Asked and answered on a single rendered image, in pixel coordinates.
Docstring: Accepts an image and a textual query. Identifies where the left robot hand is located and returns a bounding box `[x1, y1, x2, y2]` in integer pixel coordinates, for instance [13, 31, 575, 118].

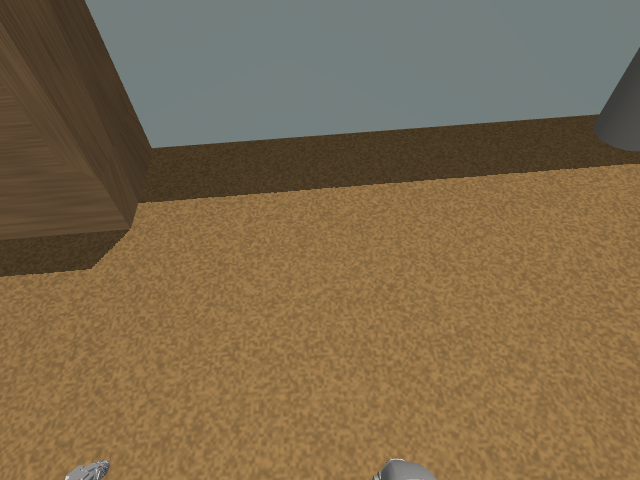
[65, 460, 110, 480]

